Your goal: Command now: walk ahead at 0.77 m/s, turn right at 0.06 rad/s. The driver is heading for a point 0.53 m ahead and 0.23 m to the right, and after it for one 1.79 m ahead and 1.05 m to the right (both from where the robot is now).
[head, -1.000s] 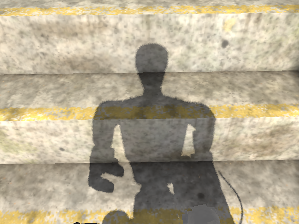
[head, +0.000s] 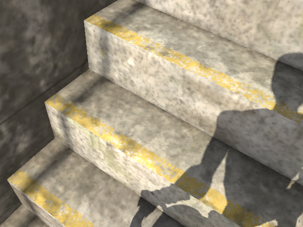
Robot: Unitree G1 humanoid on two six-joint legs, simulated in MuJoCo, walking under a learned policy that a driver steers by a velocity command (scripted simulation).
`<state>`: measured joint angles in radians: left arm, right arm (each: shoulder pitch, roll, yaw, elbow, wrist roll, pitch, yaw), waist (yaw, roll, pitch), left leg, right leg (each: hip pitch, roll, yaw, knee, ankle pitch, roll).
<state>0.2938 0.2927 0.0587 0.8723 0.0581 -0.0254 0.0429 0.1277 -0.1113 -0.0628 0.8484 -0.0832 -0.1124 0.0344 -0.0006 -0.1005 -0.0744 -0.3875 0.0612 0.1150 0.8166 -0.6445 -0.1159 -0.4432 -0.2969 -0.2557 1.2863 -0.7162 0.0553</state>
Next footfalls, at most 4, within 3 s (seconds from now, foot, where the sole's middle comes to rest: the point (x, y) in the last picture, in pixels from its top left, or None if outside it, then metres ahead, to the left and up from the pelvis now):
0.08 right None -0.02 -0.02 -0.73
0.34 left None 0.22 0.21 -0.73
0.72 right None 0.11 0.14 -0.72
1.02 left None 0.22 0.34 -0.67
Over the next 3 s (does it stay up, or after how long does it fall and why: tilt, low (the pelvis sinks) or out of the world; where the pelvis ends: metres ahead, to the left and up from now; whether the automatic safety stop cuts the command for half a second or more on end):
falls after 1.52 s (tilt)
